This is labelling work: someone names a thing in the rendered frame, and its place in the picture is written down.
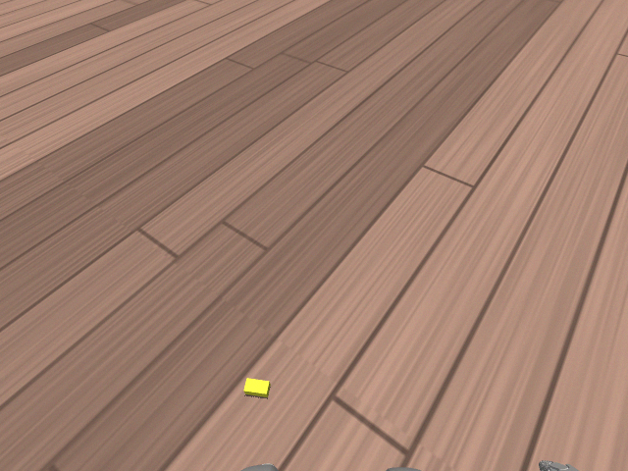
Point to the small box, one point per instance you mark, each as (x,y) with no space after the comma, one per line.
(257,387)

